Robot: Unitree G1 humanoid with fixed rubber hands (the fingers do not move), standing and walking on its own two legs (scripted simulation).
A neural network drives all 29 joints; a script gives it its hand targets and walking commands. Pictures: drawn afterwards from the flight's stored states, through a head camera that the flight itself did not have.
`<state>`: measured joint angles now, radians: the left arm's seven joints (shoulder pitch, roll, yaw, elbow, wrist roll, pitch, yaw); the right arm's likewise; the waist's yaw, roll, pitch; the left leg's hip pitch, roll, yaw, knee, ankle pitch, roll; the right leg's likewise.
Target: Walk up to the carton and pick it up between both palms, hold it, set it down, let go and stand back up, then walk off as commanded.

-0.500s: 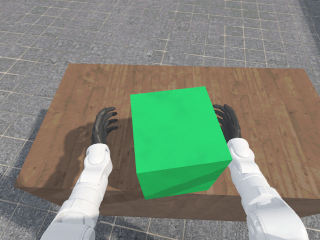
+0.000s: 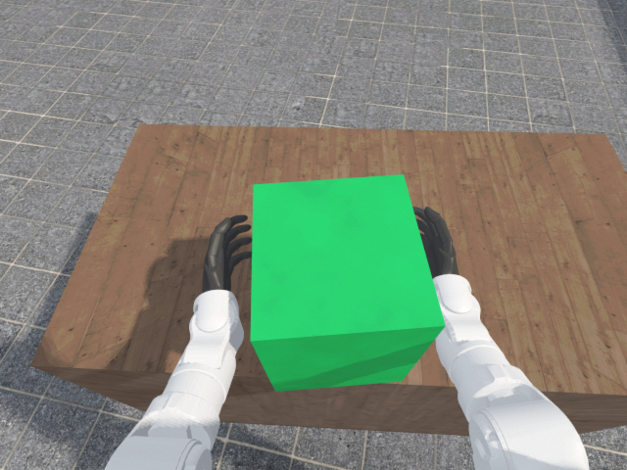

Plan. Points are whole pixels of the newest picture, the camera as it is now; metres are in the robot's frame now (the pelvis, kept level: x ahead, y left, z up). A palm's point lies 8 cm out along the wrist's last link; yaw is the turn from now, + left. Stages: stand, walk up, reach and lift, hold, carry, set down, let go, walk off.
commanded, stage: reach and lift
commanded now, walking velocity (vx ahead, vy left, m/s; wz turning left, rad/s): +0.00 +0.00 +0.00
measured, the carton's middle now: (334, 292) +0.35 -0.02 -0.04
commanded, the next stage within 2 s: none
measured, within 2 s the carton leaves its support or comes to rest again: leaves its support in 1.48 s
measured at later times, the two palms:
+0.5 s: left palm (223, 278) +0.35 +0.14 +0.01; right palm (435, 268) +0.37 -0.15 +0.00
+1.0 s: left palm (223, 279) +0.35 +0.14 +0.01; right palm (435, 271) +0.36 -0.15 +0.00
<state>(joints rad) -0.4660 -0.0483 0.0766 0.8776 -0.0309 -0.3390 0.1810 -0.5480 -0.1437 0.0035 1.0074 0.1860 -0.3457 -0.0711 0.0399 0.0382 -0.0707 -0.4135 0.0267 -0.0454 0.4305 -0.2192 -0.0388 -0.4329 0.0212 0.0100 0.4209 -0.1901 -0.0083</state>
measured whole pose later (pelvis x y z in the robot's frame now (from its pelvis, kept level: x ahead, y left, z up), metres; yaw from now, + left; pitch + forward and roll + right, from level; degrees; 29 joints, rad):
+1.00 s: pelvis +0.00 +0.00 +0.00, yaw +0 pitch +11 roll +0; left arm -0.46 -0.08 0.23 0.90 0.08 -0.38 0.16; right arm -0.56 -0.03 -0.15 1.01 -0.03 -0.36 -0.11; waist 0.00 0.05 -0.07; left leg -0.41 0.03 -0.05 0.43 -0.22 -0.04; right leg -0.43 0.02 0.01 0.42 -0.19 -0.01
